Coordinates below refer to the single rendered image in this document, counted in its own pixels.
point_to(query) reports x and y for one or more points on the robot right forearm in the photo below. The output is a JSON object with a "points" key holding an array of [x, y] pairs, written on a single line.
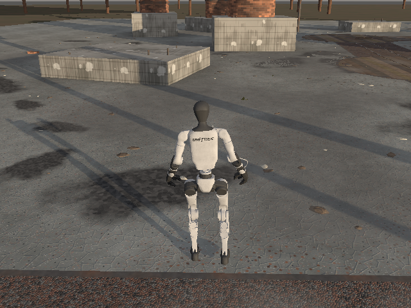
{"points": [[238, 165]]}

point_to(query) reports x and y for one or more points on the left robot hand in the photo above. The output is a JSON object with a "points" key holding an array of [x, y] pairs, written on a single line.
{"points": [[168, 179]]}

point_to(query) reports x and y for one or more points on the right robot hand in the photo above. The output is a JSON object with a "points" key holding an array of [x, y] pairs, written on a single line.
{"points": [[244, 175]]}

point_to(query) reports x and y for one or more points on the humanoid robot head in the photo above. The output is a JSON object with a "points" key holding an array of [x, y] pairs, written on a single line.
{"points": [[201, 110]]}

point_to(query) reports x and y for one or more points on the robot right upper arm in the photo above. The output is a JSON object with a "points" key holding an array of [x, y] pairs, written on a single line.
{"points": [[227, 143]]}

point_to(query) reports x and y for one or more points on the robot left forearm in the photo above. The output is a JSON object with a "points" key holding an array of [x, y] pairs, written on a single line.
{"points": [[173, 168]]}

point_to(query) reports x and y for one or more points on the right robot foot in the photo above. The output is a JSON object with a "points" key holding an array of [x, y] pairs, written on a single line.
{"points": [[224, 258]]}

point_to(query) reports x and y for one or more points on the robot left upper arm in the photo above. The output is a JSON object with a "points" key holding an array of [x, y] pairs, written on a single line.
{"points": [[179, 147]]}

